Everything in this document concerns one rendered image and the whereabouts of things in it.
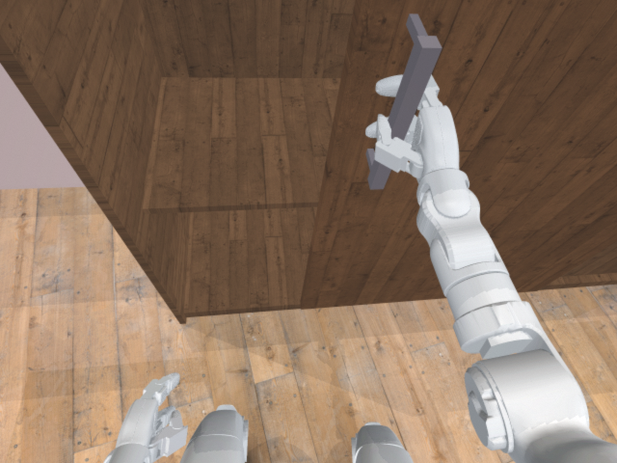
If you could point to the robot thigh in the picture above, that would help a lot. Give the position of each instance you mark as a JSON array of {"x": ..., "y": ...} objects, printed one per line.
[
  {"x": 378, "y": 444},
  {"x": 221, "y": 437}
]

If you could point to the right robot thigh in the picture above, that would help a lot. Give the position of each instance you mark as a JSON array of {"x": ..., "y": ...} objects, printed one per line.
[{"x": 378, "y": 444}]

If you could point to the right robot forearm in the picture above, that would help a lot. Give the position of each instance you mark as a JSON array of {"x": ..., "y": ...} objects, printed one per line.
[{"x": 490, "y": 317}]

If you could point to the right robot upper arm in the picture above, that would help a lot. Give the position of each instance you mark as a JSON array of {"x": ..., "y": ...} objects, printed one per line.
[{"x": 526, "y": 405}]

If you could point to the wardrobe door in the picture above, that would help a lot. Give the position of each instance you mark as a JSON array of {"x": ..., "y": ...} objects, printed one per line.
[
  {"x": 602, "y": 263},
  {"x": 532, "y": 89}
]

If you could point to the robot left hand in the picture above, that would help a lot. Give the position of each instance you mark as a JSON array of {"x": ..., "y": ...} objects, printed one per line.
[{"x": 144, "y": 425}]

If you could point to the left robot forearm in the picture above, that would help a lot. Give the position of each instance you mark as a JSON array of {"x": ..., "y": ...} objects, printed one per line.
[{"x": 129, "y": 453}]

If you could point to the left robot thigh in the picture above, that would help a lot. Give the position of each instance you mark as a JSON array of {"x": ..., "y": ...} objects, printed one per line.
[{"x": 221, "y": 437}]

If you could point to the handle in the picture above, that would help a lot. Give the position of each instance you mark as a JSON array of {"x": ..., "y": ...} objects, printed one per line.
[{"x": 423, "y": 58}]

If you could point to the robot right hand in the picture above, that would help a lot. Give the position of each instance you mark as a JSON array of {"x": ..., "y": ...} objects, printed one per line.
[{"x": 432, "y": 134}]

